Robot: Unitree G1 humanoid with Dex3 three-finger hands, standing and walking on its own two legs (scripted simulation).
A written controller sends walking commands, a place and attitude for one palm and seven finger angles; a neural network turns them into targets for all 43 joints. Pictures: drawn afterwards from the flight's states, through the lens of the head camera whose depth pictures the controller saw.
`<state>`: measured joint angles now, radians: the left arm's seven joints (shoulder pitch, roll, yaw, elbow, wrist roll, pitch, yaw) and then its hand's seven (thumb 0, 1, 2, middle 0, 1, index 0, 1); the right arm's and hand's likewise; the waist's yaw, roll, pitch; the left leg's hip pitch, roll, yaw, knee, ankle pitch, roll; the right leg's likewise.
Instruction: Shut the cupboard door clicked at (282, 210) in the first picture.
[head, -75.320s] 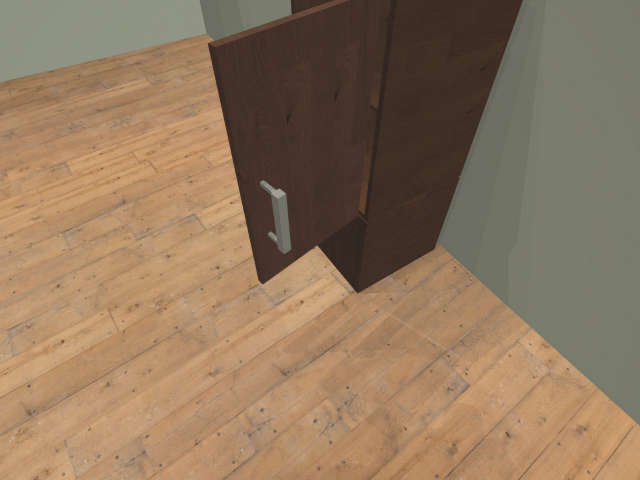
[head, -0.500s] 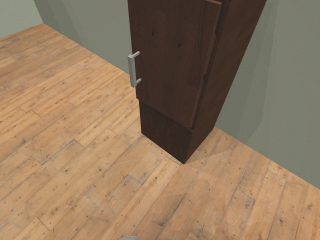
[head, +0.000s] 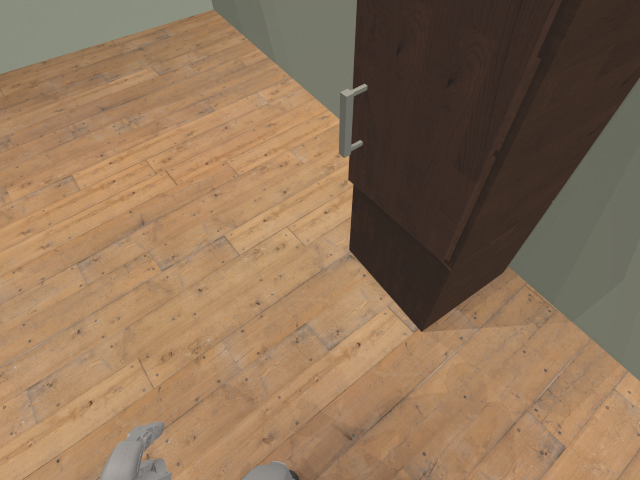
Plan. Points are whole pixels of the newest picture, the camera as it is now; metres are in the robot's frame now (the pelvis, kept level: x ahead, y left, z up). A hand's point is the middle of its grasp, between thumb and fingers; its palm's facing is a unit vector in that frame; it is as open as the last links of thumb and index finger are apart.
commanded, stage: walk to a spot facing it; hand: left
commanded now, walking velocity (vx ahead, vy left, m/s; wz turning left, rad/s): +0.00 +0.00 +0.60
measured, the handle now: (352, 122) +0.84 -0.05 -0.10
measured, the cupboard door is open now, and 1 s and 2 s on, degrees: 3 3 3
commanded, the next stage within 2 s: none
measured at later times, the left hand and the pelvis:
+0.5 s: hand out of the picture -0.06 +0.20 -0.18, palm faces +0.38 -0.88 -0.27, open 7.4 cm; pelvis +0.01 +0.00 +0.00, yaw +19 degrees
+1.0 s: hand out of the picture +0.00 +0.16 -0.14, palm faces +0.58 -0.77 -0.26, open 7.4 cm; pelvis +0.03 -0.05 +0.01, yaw +38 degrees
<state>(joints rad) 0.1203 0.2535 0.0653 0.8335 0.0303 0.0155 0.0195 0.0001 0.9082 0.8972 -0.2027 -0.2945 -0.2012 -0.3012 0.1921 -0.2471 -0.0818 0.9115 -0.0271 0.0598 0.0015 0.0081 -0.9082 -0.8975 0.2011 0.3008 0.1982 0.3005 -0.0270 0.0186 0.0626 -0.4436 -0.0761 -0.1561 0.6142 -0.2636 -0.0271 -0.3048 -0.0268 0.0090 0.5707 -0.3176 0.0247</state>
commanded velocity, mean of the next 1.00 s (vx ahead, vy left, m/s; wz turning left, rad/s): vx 0.00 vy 0.00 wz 0.60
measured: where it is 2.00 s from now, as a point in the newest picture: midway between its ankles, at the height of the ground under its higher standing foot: outside the picture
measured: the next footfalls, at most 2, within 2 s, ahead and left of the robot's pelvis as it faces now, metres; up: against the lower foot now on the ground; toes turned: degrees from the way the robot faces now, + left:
left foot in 0.38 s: +0.02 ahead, +0.12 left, +0.00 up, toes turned +20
right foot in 0.74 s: +0.14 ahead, -0.12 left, +0.00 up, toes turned +25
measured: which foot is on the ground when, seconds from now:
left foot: up 0.00-0.36, down 0.38-0.74, up 0.76-1.00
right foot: down 0.00-0.38, up 0.40-0.72, down 0.74-1.00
